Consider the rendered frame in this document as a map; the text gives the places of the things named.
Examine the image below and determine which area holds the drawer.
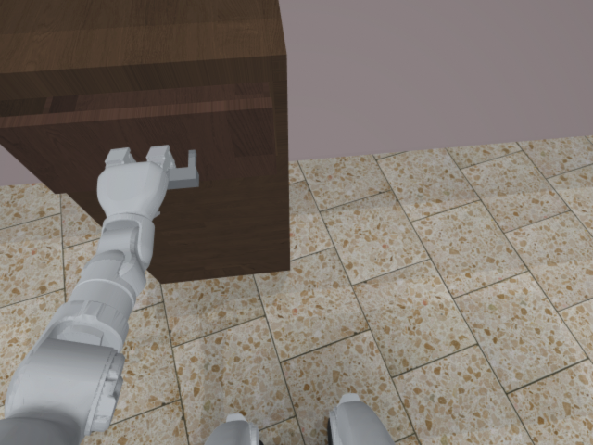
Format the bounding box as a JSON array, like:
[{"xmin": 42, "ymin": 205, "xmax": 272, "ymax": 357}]
[{"xmin": 0, "ymin": 82, "xmax": 277, "ymax": 194}]

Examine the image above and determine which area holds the left robot upper arm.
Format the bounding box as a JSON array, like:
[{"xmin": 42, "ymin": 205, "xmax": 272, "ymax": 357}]
[{"xmin": 0, "ymin": 338, "xmax": 125, "ymax": 445}]

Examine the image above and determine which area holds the robot thigh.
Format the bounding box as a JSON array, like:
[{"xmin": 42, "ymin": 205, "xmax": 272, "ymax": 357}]
[
  {"xmin": 204, "ymin": 420, "xmax": 259, "ymax": 445},
  {"xmin": 329, "ymin": 401, "xmax": 396, "ymax": 445}
]

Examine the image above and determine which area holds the robot left forearm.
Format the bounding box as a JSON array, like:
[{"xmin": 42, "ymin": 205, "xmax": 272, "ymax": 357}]
[{"xmin": 5, "ymin": 213, "xmax": 155, "ymax": 419}]

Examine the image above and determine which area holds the handle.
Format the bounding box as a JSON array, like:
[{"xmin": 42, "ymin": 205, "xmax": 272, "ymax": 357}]
[{"xmin": 166, "ymin": 150, "xmax": 199, "ymax": 190}]

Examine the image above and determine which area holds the robot right thigh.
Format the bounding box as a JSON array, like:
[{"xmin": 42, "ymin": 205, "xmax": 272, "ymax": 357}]
[{"xmin": 329, "ymin": 401, "xmax": 396, "ymax": 445}]

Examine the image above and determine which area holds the cabinet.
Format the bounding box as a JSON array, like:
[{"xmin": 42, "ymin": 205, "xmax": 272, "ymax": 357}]
[{"xmin": 0, "ymin": 0, "xmax": 290, "ymax": 284}]

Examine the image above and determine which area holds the robot left thigh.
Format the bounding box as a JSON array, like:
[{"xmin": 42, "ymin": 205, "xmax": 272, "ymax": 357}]
[{"xmin": 204, "ymin": 420, "xmax": 259, "ymax": 445}]

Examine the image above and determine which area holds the robot left hand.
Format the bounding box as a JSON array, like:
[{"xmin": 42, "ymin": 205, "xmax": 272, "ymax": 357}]
[{"xmin": 97, "ymin": 145, "xmax": 176, "ymax": 222}]

